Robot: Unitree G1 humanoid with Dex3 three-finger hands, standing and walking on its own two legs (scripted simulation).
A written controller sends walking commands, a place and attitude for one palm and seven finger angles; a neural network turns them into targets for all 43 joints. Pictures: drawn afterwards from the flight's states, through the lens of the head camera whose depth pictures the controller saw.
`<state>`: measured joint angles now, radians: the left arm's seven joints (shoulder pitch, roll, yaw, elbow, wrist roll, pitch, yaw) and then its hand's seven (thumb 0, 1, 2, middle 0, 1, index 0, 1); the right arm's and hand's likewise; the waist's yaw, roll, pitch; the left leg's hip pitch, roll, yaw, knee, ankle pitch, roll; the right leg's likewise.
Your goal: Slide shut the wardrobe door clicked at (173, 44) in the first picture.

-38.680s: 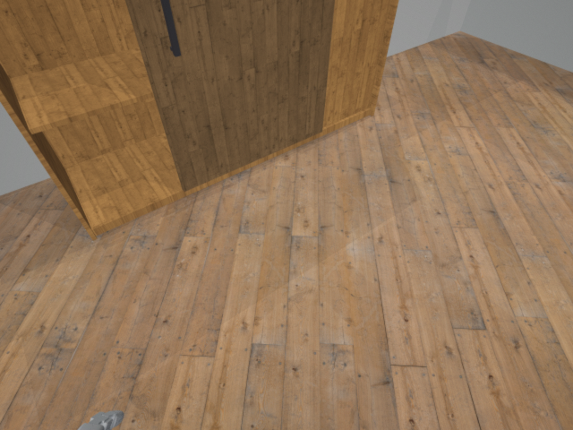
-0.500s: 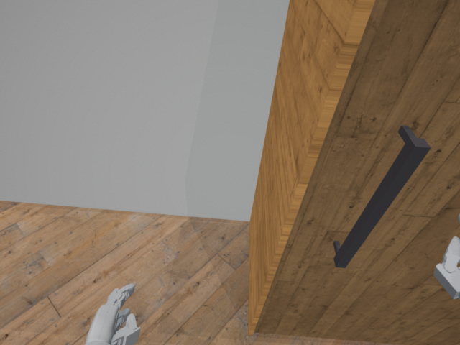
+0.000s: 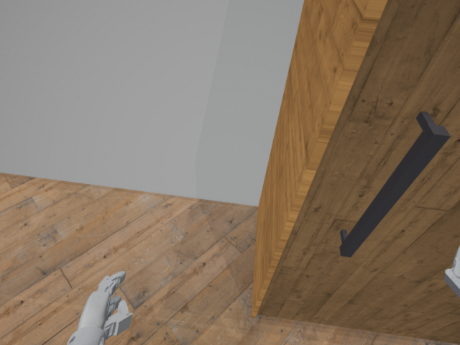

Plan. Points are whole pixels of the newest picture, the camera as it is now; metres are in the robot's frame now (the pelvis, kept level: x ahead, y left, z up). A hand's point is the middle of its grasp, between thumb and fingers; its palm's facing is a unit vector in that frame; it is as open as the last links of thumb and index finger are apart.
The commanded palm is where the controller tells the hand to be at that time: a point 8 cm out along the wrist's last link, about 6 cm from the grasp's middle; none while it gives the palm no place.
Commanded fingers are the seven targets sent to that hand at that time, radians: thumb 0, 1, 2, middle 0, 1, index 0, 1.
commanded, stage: step back with the hand held close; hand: right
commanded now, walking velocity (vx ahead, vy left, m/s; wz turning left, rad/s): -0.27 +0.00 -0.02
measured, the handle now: (377, 198) +0.35 -0.24 +0.10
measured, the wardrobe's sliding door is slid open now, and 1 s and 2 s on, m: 0.00 0.00 0.00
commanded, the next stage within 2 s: stop stepping back and stand still in 0.94 s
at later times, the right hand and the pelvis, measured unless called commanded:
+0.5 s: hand out of the picture +0.11 -0.29 +0.16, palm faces +0.51 +0.76 -0.40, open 7.4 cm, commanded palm +0.06 -0.33 +0.18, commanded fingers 0.00 -0.90 -0.90 0.20 0.30 0.20 0.30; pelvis -0.07 -0.02 -0.01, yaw -3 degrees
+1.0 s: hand out of the picture +0.07 -0.31 +0.16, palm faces +0.37 +0.85 -0.38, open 7.4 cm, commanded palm -0.01 -0.35 +0.18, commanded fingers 0.00 -0.90 -0.90 0.20 0.30 0.20 0.30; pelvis -0.17 -0.06 -0.01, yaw +3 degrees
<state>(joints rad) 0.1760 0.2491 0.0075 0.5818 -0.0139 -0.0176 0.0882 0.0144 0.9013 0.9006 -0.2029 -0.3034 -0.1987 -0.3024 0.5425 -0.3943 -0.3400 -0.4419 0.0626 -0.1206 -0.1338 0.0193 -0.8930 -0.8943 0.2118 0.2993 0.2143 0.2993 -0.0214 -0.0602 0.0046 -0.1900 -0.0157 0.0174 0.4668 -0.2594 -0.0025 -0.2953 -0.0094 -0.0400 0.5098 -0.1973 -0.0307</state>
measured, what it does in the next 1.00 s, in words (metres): walks backwards: left foot, then right foot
